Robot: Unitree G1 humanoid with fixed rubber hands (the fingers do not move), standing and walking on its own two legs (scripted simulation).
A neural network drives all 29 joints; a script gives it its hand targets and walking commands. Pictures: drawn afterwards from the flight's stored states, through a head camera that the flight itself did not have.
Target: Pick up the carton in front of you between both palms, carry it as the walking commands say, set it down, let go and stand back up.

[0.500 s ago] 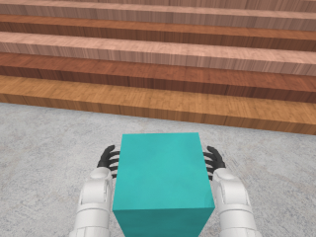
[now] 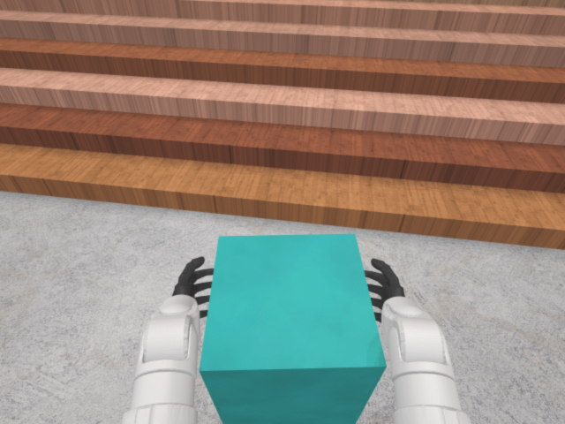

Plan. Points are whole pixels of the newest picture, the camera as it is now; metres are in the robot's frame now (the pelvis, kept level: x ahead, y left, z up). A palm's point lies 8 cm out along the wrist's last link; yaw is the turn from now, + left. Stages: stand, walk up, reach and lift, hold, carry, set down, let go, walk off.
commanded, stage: hold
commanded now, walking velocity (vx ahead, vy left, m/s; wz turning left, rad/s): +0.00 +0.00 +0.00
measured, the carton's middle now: (288, 334) +0.28 +0.00 -0.02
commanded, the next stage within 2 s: carry in 1.12 s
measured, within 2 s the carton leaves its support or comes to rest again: neither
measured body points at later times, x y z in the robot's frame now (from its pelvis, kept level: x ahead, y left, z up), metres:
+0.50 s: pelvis +0.00 +0.00 +0.00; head -0.04 +0.00 +0.45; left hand +0.30 +0.15 +0.04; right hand +0.30 -0.15 +0.04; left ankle +0.02 +0.13 -0.75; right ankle +0.01 -0.13 -0.75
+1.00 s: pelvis +0.00 +0.00 +0.00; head -0.04 +0.00 +0.45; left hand +0.30 +0.15 +0.04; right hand +0.30 -0.15 +0.04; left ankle +0.02 +0.13 -0.75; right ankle +0.01 -0.13 -0.75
